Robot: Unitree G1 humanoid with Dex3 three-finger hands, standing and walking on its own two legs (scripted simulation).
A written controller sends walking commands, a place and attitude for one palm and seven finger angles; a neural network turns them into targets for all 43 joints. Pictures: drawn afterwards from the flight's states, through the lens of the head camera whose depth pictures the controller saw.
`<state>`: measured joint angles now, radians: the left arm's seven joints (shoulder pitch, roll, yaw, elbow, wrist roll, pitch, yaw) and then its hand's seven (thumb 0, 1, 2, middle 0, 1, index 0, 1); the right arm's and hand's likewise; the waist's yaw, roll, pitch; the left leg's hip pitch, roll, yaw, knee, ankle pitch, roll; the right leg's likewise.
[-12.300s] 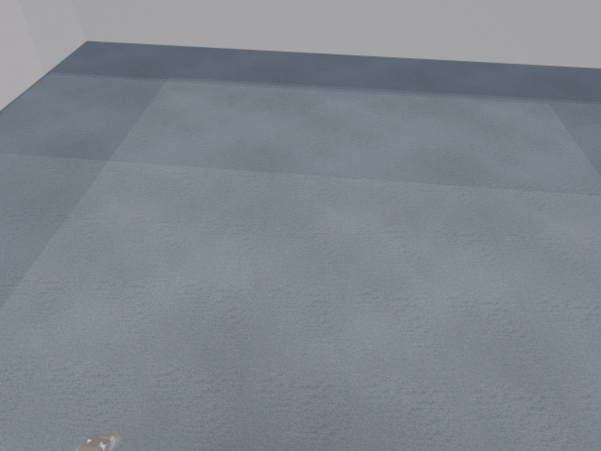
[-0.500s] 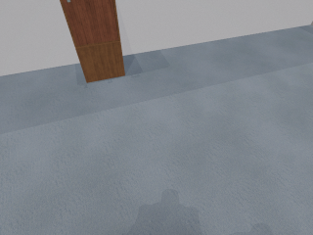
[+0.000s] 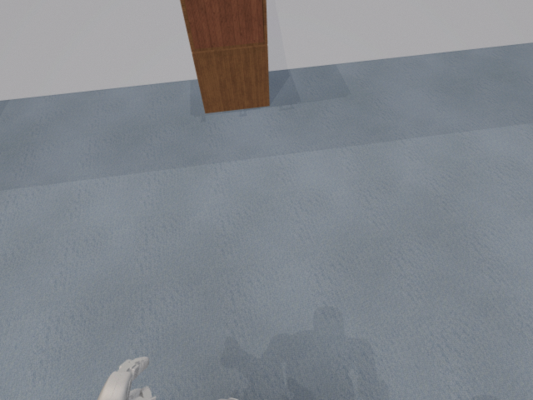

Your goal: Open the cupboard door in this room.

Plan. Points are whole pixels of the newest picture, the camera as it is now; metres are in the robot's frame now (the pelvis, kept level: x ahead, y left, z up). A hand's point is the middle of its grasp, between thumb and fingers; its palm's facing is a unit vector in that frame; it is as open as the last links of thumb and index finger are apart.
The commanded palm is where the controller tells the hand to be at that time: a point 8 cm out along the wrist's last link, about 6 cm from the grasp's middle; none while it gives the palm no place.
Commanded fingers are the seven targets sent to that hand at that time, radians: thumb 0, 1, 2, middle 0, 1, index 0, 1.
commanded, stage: turn or walk to find it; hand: left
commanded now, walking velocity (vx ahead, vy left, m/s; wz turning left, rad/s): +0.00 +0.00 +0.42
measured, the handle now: out of the picture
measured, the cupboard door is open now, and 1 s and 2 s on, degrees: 0 0 0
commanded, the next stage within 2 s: stand and wait in 0.92 s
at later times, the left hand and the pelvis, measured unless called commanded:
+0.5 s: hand out of the picture -0.10 +0.22 -0.18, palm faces +0.28 -0.93 -0.24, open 7.4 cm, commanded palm none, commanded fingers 0.00 0.90 0.90 -0.20 -0.30 -0.20 -0.30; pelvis -0.01 +0.03 -0.01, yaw +14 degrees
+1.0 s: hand out of the picture +0.03 +0.24 -0.14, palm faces +0.39 -0.88 -0.27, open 7.4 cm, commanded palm none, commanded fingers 0.00 0.90 0.90 -0.20 -0.30 -0.20 -0.30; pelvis -0.01 +0.00 +0.00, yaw +25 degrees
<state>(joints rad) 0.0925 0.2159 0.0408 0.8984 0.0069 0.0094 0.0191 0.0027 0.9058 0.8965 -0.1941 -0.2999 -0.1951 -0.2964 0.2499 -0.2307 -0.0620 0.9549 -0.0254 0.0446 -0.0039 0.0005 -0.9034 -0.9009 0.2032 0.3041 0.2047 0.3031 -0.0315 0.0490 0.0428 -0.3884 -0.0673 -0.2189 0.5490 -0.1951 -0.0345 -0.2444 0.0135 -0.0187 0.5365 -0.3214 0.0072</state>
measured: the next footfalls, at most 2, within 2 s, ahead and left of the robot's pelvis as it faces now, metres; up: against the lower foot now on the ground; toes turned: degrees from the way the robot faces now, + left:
left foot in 0.46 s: -0.01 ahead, +0.13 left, +0.00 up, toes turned +18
right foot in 1.02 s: +0.06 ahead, -0.08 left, +0.00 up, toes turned +23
